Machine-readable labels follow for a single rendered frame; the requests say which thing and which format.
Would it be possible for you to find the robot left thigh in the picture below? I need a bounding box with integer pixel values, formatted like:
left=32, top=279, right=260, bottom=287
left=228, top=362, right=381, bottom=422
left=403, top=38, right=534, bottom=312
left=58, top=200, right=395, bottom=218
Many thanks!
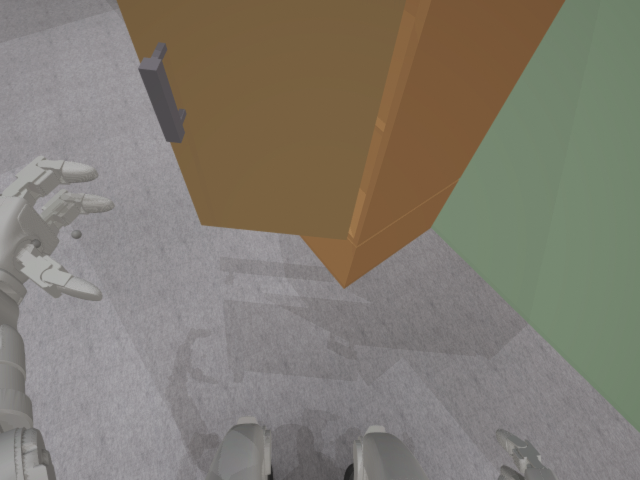
left=205, top=423, right=271, bottom=480

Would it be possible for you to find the left robot forearm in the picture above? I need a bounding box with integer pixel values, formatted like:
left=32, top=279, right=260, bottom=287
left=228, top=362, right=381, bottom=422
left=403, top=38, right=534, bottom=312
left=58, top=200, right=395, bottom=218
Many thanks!
left=0, top=268, right=33, bottom=433

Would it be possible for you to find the robot right shin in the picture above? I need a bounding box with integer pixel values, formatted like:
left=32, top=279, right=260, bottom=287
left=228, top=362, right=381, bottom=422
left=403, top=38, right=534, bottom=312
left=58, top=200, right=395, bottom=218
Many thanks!
left=363, top=425, right=386, bottom=438

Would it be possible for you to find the cupboard door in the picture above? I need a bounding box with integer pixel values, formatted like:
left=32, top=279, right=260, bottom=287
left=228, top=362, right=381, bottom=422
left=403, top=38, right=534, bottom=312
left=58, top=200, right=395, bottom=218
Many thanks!
left=117, top=0, right=406, bottom=240

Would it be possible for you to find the robot right hand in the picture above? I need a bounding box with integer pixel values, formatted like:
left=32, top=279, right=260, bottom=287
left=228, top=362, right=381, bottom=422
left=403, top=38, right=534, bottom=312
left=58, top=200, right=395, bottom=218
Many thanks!
left=496, top=429, right=558, bottom=480

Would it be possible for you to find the robot left hand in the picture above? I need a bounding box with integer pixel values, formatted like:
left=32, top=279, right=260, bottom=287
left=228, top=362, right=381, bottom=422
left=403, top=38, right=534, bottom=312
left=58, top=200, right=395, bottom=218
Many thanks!
left=0, top=156, right=115, bottom=301

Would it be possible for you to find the handle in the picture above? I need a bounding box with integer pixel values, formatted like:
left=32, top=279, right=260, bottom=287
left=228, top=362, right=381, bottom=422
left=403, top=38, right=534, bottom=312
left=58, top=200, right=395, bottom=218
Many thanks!
left=138, top=42, right=186, bottom=143

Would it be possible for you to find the left robot upper arm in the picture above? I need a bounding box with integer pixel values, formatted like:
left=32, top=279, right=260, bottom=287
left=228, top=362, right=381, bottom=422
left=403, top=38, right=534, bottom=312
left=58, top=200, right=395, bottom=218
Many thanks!
left=0, top=427, right=56, bottom=480

